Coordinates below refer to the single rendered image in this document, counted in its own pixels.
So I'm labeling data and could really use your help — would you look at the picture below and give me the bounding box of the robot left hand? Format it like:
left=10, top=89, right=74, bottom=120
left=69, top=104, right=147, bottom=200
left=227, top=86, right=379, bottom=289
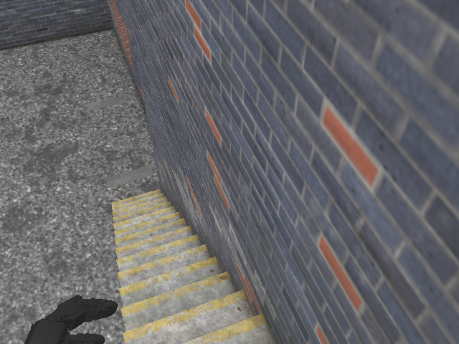
left=24, top=295, right=118, bottom=344

